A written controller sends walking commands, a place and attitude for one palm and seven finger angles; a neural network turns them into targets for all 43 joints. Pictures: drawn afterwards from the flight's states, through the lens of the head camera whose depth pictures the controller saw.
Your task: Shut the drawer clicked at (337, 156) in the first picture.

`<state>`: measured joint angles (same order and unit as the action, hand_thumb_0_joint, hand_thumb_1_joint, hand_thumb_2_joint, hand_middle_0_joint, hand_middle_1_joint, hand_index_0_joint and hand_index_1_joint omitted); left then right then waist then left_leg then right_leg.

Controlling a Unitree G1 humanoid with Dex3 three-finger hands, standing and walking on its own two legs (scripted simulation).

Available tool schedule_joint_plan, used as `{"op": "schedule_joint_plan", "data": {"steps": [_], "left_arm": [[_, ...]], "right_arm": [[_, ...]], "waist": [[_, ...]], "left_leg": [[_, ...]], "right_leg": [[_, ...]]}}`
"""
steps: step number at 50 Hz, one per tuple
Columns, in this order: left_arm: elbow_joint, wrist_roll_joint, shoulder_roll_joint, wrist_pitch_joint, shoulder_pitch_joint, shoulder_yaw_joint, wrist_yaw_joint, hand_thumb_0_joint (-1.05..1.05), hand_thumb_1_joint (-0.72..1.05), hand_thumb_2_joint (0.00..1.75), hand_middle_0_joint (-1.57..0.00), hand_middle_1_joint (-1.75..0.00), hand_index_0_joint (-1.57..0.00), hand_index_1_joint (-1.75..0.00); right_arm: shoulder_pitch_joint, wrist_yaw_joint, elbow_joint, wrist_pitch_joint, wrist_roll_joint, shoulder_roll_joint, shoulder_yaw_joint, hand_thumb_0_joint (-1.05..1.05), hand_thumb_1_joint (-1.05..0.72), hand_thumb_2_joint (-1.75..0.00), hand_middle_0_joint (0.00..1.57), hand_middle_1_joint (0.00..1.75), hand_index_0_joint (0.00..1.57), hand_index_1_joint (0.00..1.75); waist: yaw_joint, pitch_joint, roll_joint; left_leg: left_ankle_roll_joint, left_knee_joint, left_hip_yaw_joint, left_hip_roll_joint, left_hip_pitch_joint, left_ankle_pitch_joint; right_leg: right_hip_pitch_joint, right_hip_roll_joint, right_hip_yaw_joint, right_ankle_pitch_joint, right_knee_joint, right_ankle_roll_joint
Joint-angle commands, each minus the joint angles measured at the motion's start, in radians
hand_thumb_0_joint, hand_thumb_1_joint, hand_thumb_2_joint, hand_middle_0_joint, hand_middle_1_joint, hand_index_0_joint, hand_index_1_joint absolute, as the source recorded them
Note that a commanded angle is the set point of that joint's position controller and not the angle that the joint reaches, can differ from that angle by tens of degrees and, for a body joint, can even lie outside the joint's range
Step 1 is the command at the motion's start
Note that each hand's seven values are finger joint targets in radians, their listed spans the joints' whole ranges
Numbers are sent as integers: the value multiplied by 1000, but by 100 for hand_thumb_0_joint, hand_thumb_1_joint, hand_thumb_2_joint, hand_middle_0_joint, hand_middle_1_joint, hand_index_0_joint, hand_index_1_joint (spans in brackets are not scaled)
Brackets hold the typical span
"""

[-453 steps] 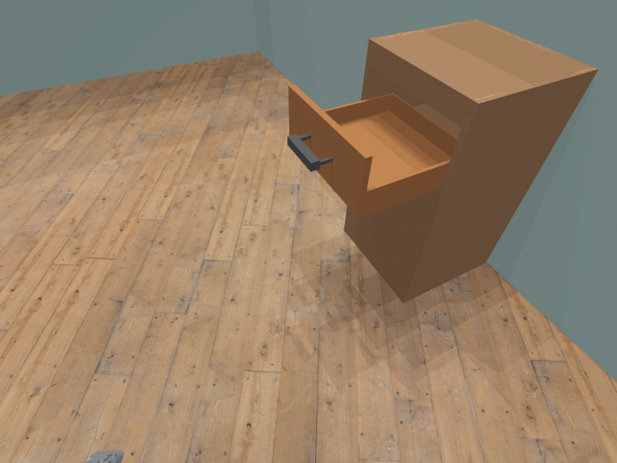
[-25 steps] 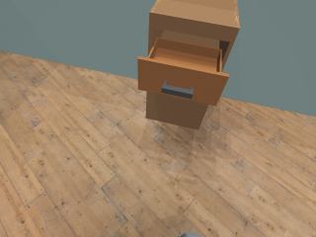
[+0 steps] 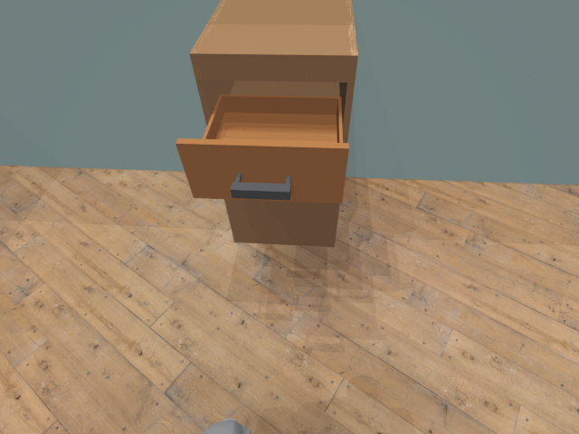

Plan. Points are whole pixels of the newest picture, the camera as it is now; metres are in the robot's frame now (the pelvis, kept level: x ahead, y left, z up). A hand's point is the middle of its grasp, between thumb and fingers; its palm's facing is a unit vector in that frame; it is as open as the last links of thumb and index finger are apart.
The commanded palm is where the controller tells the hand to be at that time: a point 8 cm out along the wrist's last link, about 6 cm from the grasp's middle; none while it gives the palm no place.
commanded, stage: take the last steps up to it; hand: left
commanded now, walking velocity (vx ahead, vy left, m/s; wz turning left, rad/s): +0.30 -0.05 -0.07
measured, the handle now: (262, 184) +0.67 +0.09 -0.10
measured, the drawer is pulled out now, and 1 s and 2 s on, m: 0.28 0.28 0.28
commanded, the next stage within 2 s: come to a stop and stand still in 0.72 s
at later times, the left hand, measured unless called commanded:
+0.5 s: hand (191, 392) +0.22 +0.19 -0.17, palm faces -0.03 -0.98 -0.19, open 7.3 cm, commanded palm none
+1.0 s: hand (248, 340) +0.32 +0.10 -0.18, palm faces +0.03 -0.99 -0.17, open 7.2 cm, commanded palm none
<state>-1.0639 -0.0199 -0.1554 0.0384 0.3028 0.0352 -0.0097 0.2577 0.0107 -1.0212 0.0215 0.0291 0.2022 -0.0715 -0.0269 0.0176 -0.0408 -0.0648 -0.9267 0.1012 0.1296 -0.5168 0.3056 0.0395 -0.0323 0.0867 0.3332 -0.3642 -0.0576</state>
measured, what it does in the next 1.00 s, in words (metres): walks ahead: left foot, then right foot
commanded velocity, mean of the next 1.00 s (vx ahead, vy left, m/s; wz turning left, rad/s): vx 0.14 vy -0.01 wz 0.00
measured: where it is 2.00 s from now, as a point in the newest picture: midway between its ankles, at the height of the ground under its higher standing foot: outside the picture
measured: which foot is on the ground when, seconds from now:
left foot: up 0.00-0.14, down 0.16-0.64, up 0.66-1.00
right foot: down 0.00-0.16, up 0.18-0.60, down 0.62-1.00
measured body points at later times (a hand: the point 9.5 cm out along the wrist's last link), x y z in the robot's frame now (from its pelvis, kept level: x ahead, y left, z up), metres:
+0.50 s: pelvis +0.16 +0.00 +0.00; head +0.18 +0.00 +0.45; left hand +0.22 +0.24 -0.15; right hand +0.12 -0.22 -0.15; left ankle +0.12 +0.11 -0.74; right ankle +0.24 -0.16 -0.69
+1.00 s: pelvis +0.31 -0.06 +0.00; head +0.32 -0.06 +0.45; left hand +0.32 +0.15 -0.16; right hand +0.37 -0.30 -0.15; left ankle +0.36 +0.05 -0.73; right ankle +0.29 -0.16 -0.74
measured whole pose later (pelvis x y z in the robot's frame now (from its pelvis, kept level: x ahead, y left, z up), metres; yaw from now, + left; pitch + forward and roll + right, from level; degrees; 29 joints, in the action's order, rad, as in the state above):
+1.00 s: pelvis +0.31 -0.06 +0.00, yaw -2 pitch -1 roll -2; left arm -1.11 -0.02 -0.11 0.03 0.27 0.02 -0.03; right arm 0.16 -0.02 -1.05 0.01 0.01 0.18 -0.05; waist 0.02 0.04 -0.04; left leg -0.04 -0.65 0.08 0.07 -0.37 0.26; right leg 0.16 0.01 0.18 0.25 -0.44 -0.04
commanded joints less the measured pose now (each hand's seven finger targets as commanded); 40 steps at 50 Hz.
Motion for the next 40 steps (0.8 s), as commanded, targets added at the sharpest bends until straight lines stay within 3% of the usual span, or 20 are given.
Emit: {"op": "schedule_joint_plan", "data": {"steps": [1,4,6,7,8,9,10,12,14,16,23,27,29,30,31,32,33,34,36,40], "left_arm": [[-4,-1,-144,24,102,26,-12,0,90,90,-20,-30,-20,-30],[-22,-3,-152,22,99,28,-14,0,90,90,-20,-30,-20,-30],[-31,4,-150,25,80,28,-11,0,90,90,-20,-30,-20,-30],[-28,9,-130,25,82,26,-7,0,90,90,-20,-30,-20,-30],[-4,21,-79,21,107,21,2,0,90,90,-20,-30,-20,-30],[31,18,-84,25,68,17,7,0,90,90,-20,-30,-20,-30],[19,7,-113,17,40,27,4,0,90,90,-20,-30,-20,-30],[16,-1,-79,7,0,27,17,0,90,90,-20,-30,-20,-30],[-1,-9,-40,-11,40,28,23,0,90,90,-20,-30,-20,-30],[-1,-6,-24,-25,65,28,22,0,90,90,-20,-30,-20,-30],[69,-3,-28,-29,-102,31,31,0,90,90,-20,-30,-20,-30],[85,-5,-46,-12,-148,32,32,0,90,90,-20,-30,-20,-30],[54,-7,-66,1,-49,40,29,0,90,90,-20,-30,-20,-30],[14,-10,-113,13,72,49,24,0,90,90,-20,-30,-20,-30],[-21,-17,-206,29,181,70,12,0,90,90,-20,-30,-20,-30],[-23,-2,-301,30,240,81,2,0,90,90,-20,-30,-20,-30],[-13,5,-271,23,197,77,-6,0,90,90,-20,-30,-20,-30],[-6,5,-226,28,118,68,-6,0,90,90,-20,-30,-20,-30],[18,8,-142,32,11,40,-10,0,90,90,-20,-30,-20,-30],[11,0,-72,42,8,18,-17,0,90,90,-20,-30,-20,-30]], "right_arm": [[-129,9,96,-44,0,34,6,0,-90,-90,20,30,20,30],[-120,8,90,-56,-4,27,8,0,-90,-90,20,30,20,30],[14,-8,41,-67,0,41,3,0,-90,-90,20,30,20,30],[154,-17,-1,-74,7,86,-10,0,-90,-90,20,30,20,30],[283,-28,-28,-82,22,202,-36,0,-90,-90,20,30,20,30],[337,-34,-41,-74,8,240,-35,0,-90,-90,20,30,20,30],[252,-37,-35,-68,0,195,-26,0,-90,-90,20,30,20,30],[105,-40,8,-78,-4,99,0,0,-90,-90,20,30,20,30],[75,-39,6,-93,-5,51,15,0,-90,-90,20,30,20,30],[73,-39,1,-98,-9,51,14,0,-90,-90,20,30,20,30],[130,-28,-18,-88,-2,83,-5,0,-90,-90,20,30,20,30],[156,-26,-35,-77,3,92,-12,0,-90,-90,20,30,20,30],[148,-26,-37,-71,0,94,-10,0,-90,-90,20,30,20,30],[150,-21,-42,-71,-5,80,-7,0,-90,-90,20,30,20,30],[177,-12,-33,-72,-16,28,4,0,-90,-90,20,30,20,30],[178,-9,4,-63,-22,1,17,0,-90,-90,20,30,20,30],[122,-16,13,-57,-18,19,7,0,-90,-90,20,30,20,30],[105,-15,-4,-59,-17,5,6,0,-90,-90,20,30,20,30],[105,-15,-22,-52,-9,0,7,0,-90,-90,20,30,20,30],[133,-16,-44,-29,-4,-39,15,0,-90,-90,20,30,20,30]], "waist": [[55,83,151],[35,89,144],[-33,39,101],[-86,-40,19],[-119,-142,-206],[-118,-156,-272],[-88,-73,-152],[-30,96,-42],[13,101,-48],[34,63,-79],[11,134,-84],[-5,117,-86],[43,49,-44],[99,-24,52],[136,-119,265],[130,-174,390],[126,-113,237],[100,-79,255],[46,-23,154],[5,3,136]], "left_leg": [[17,115,11,-7,-96,-10],[47,231,31,-37,19,5],[66,350,70,-93,254,-79],[90,421,5,-58,476,-143],[190,504,-359,225,695,-170],[270,641,-573,378,714,-226],[270,681,-518,355,573,-81],[228,726,-372,288,367,-4],[186,746,-212,219,289,-96],[190,746,-114,187,297,-169],[215,785,-59,176,318,-108],[205,698,-58,179,339,-143],[169,560,-19,144,327,-202],[134,386,28,83,293,-210],[91,113,101,-8,106,1],[71,-141,35,-92,-21,324],[83,-253,-56,-61,-59,300],[84,-298,-77,-25,-60,208],[68,-286,-85,12,-30,83],[38,-135,-47,4,45,13]], "right_leg": [[-45,268,-201,-450,113,-134],[-24,263,-191,-513,62,-123],[42,217,-141,-675,-121,-89],[152,166,-109,-595,-325,-52],[394,47,-16,-209,-621,7],[522,-5,-66,208,-854,12],[534,58,-134,180,-929,1],[562,123,-125,27,-930,19],[506,139,-113,-53,-877,39],[490,149,-90,-76,-802,54],[504,171,-15,-140,-449,81],[396,129,30,-114,-284,72],[213,87,61,-151,-171,59],[47,95,32,-161,-110,47],[-152,300,-217,-122,-36,-17],[-189,491,-507,-163,103,-103],[-125,486,-462,-190,122,-132],[-32,442,-403,-194,125,-112],[76,383,-237,-304,117,-91],[164,324,-65,-519,124,-83]]}}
